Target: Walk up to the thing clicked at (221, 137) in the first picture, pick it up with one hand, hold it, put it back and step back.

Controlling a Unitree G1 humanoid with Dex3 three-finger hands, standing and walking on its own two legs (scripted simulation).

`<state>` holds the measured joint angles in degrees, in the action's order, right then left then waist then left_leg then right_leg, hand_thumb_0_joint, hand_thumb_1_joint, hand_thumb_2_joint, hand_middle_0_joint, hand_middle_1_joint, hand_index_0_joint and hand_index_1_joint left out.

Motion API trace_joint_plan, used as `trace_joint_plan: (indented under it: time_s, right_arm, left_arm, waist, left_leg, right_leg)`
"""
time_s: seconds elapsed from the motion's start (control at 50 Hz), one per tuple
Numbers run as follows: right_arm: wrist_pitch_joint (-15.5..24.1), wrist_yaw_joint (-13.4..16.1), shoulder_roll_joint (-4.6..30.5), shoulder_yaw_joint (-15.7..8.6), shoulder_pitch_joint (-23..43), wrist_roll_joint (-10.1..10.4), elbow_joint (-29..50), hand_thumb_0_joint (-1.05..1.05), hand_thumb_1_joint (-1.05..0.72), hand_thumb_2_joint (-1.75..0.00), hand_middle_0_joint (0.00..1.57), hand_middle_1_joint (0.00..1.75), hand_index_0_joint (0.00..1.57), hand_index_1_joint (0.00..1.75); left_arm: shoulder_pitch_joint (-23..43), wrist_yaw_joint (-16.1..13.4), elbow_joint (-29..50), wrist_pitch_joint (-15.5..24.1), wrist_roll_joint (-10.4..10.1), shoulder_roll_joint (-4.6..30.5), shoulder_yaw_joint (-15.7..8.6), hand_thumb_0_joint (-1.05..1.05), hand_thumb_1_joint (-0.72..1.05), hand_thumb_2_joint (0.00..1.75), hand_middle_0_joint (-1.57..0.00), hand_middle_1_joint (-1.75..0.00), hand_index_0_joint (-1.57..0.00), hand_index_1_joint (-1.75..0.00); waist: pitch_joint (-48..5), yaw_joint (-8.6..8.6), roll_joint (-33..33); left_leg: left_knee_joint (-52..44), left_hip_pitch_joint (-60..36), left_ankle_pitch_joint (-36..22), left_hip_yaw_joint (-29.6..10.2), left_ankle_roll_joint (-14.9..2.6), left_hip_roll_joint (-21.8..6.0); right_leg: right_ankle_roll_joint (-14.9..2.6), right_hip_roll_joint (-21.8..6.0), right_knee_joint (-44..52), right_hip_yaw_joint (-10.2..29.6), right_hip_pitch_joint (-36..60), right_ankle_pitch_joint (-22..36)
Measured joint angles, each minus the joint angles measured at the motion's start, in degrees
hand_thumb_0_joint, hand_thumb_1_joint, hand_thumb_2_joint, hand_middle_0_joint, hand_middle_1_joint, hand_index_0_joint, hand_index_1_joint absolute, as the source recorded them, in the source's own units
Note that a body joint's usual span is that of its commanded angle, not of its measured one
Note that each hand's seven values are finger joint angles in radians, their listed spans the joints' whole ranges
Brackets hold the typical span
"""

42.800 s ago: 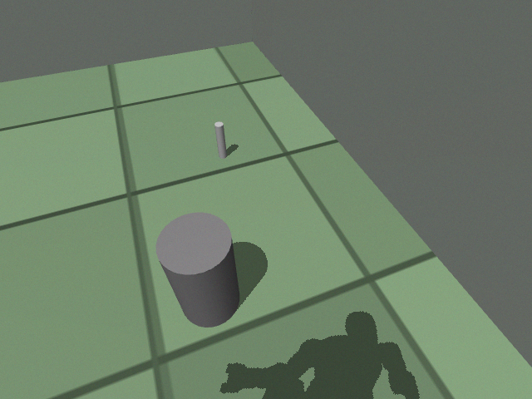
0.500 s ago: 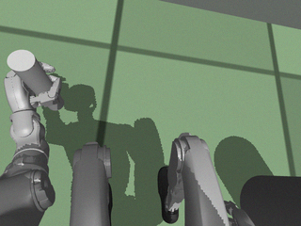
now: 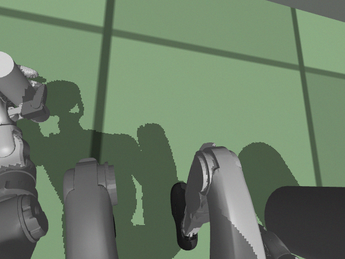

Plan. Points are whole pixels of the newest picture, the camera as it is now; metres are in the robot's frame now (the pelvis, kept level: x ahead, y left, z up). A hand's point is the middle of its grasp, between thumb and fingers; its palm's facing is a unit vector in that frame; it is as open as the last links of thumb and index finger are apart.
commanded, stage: crouch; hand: left
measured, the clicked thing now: (23, 95) +0.46 +0.27 -0.09
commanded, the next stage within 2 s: lower in 0.16 s
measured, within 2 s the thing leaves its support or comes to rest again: rests again in 1.68 s
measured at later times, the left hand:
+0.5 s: hand (39, 102) +0.46 +0.26 -0.13, palm faces +0.29 -0.96 -0.02, open 6.0 cm
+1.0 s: hand (45, 106) +0.47 +0.26 -0.18, palm faces +0.30 -0.95 -0.01, open 6.0 cm
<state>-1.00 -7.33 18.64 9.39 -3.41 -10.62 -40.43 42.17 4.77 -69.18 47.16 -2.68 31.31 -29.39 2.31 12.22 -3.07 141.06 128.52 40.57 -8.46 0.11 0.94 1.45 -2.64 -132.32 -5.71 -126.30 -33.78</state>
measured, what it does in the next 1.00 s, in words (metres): stands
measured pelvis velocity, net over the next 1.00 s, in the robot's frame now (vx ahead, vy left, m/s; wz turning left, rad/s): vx -0.01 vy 0.01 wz -0.09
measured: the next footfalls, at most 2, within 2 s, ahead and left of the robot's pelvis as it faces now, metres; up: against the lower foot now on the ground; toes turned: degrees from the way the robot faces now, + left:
none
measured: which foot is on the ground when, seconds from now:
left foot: down 0.00-1.00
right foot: down 0.00-1.00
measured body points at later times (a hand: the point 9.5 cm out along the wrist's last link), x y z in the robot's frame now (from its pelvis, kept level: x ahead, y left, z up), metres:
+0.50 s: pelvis +0.00 +0.00 -0.02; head +0.24 +0.11 +0.34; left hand +0.44 +0.31 -0.13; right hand +0.09 -0.27 -0.10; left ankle +0.08 +0.12 -0.29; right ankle +0.13 -0.13 -0.29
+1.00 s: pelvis -0.01 +0.01 -0.03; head +0.25 +0.13 +0.31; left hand +0.45 +0.31 -0.17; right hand +0.09 -0.27 -0.09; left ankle +0.08 +0.12 -0.29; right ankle +0.13 -0.13 -0.29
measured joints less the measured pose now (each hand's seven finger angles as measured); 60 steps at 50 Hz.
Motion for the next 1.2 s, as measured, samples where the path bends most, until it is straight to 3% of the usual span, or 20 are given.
trace_joint_plan:
  time_s: [0.4,0.72,1.2]
  right_arm:
    - [-0.84,-1.06,0.69,3.99,2.06,-1.87,1.39,0.00,-0.92,-0.91,0.20,0.30,0.20,0.30]
    - [-0.90,-1.29,2.25,9.59,5.48,-5.06,3.28,0.00,-0.92,-0.90,0.21,0.30,0.20,0.30]
    - [-1.10,-1.29,3.26,14.78,9.11,-7.75,5.83,0.00,-0.91,-0.90,0.21,0.30,0.20,0.30]
  left_arm:
    - [-0.05,-0.75,-1.62,2.11,-0.64,3.11,-0.52,0.03,0.11,1.07,-0.95,-1.05,-0.98,-1.05]
    - [0.91,-1.78,-7.95,7.25,-0.14,9.68,-3.52,0.03,0.11,1.07,-0.96,-1.05,-0.98,-1.04]
    - [1.03,-4.06,-12.47,10.82,0.06,14.50,-2.79,0.03,0.11,1.07,-0.96,-1.05,-0.98,-1.04]
  waist:
    - [4.13,1.14,-1.46]
    - [9.90,3.62,-5.42]
    - [13.70,4.34,-8.32]
  left_leg:
    - [3.67,1.32,0.19,-1.87,-0.44,0.11]
    - [6.93,0.74,0.30,-4.80,-0.33,-0.25]
    - [8.98,-0.54,0.63,-7.70,-0.58,-0.21]
  right_leg:
    - [0.75,0.47,-1.81,-1.47,-0.09,0.45]
    - [1.20,1.56,-2.71,-3.77,1.28,1.87]
    - [2.00,2.39,-2.34,-6.06,3.89,2.55]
